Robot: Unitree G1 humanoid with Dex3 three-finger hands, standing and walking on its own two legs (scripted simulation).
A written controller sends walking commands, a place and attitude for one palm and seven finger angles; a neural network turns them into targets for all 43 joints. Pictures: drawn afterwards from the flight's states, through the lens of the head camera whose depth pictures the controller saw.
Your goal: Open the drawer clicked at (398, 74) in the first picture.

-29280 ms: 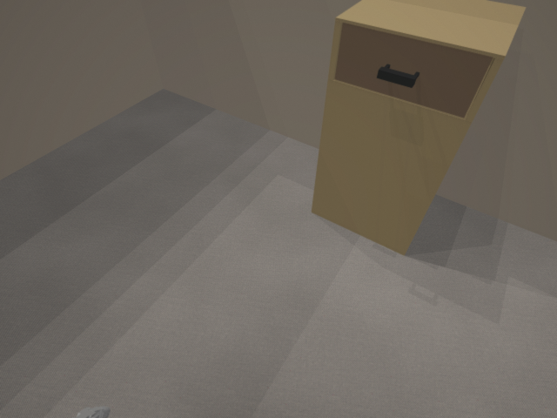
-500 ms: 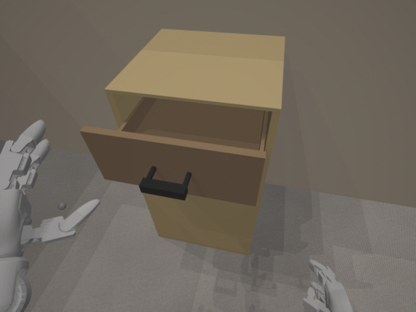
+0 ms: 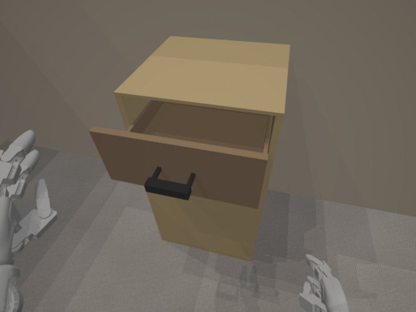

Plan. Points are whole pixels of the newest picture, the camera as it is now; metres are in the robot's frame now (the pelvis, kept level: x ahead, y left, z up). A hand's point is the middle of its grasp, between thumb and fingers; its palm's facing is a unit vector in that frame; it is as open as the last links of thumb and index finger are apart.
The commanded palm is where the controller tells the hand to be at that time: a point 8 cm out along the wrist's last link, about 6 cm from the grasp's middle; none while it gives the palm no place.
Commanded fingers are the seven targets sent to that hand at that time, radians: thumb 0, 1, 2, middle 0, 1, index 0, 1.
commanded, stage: step back with the hand held close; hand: left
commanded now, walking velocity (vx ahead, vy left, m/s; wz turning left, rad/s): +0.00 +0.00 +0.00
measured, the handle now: (171, 181) +0.40 +0.15 +0.01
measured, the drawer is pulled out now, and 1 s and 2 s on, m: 0.16 0.16 0.16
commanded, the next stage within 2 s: stop stepping back and stand still in 1.34 s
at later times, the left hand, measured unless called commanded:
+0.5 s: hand (33, 229) +0.17 +0.26 +0.18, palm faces +0.31 -0.78 -0.54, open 7.4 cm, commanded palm +0.10 +0.31 +0.20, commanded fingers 0.00 0.90 0.90 -0.20 -0.30 -0.20 -0.30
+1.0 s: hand out of the picture +0.09 +0.28 +0.19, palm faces +0.42 -0.77 -0.48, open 7.4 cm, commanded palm +0.02 +0.31 +0.20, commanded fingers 0.00 0.90 0.90 -0.20 -0.30 -0.20 -0.30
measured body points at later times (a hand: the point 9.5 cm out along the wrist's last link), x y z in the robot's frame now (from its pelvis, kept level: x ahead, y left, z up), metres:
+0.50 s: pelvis -0.03 +0.03 -0.01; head -0.01 +0.03 +0.44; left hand +0.14 +0.30 +0.21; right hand +0.14 -0.22 -0.08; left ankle -0.02 +0.12 -0.74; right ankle +0.00 -0.09 -0.74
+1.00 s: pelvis -0.10 +0.03 -0.01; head -0.09 +0.05 +0.44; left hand +0.06 +0.32 +0.21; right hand +0.05 -0.22 -0.09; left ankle -0.02 +0.12 -0.74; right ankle -0.11 -0.09 -0.72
